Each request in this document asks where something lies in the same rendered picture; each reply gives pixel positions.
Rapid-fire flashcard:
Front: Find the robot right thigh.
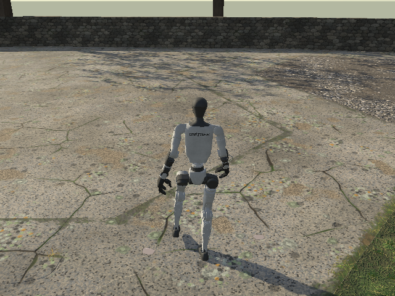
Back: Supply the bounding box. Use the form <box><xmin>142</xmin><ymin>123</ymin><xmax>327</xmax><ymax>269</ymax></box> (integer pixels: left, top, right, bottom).
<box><xmin>201</xmin><ymin>173</ymin><xmax>218</xmax><ymax>221</ymax></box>

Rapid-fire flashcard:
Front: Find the robot left foot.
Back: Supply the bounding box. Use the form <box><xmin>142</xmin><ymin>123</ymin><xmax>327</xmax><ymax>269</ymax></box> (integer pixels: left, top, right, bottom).
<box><xmin>172</xmin><ymin>225</ymin><xmax>180</xmax><ymax>237</ymax></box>

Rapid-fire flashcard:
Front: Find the left robot hand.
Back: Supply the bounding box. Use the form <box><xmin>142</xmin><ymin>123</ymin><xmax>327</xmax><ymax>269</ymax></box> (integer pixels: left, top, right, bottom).
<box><xmin>157</xmin><ymin>177</ymin><xmax>172</xmax><ymax>195</ymax></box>

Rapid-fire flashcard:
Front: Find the robot left forearm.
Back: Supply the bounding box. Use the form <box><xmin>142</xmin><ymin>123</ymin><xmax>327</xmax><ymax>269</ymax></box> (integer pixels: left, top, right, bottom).
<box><xmin>159</xmin><ymin>149</ymin><xmax>175</xmax><ymax>179</ymax></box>

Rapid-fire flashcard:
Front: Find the robot left upper arm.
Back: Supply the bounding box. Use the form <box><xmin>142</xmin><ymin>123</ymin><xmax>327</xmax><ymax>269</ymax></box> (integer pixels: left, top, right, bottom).
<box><xmin>169</xmin><ymin>123</ymin><xmax>186</xmax><ymax>158</ymax></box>

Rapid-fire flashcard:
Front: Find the robot right upper arm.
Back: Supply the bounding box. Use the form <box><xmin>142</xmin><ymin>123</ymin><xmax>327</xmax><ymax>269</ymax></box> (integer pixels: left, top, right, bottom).
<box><xmin>212</xmin><ymin>124</ymin><xmax>227</xmax><ymax>158</ymax></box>

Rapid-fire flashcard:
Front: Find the robot right forearm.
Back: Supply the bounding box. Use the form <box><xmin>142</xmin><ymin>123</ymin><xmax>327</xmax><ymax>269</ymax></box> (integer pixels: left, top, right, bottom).
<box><xmin>220</xmin><ymin>149</ymin><xmax>229</xmax><ymax>169</ymax></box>

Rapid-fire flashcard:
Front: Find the right robot hand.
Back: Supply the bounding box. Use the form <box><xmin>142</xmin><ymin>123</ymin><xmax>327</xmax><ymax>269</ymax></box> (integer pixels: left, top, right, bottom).
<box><xmin>215</xmin><ymin>166</ymin><xmax>229</xmax><ymax>178</ymax></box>

